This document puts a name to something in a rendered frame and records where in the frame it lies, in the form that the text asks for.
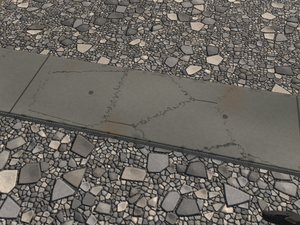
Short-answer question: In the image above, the right robot hand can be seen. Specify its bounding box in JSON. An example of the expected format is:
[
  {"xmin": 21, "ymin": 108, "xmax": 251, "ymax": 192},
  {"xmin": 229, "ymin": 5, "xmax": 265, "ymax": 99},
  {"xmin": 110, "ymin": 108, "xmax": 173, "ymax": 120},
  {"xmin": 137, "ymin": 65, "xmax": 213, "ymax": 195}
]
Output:
[{"xmin": 262, "ymin": 210, "xmax": 300, "ymax": 225}]

